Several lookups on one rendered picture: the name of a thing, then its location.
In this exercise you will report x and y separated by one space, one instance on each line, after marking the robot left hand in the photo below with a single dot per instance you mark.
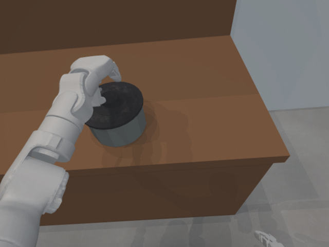
103 66

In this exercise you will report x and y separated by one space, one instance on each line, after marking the left robot forearm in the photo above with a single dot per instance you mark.
55 138

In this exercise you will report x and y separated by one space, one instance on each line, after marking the robot left upper arm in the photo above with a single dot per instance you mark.
36 188

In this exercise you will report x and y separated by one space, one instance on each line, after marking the robot right hand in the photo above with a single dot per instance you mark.
267 239

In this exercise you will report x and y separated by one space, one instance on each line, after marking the pot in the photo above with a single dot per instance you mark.
122 135

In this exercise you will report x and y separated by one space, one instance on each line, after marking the knob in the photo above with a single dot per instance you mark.
111 98

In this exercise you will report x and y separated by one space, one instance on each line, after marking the lid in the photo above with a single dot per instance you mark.
126 109

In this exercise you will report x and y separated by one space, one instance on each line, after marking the table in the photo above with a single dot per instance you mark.
209 138

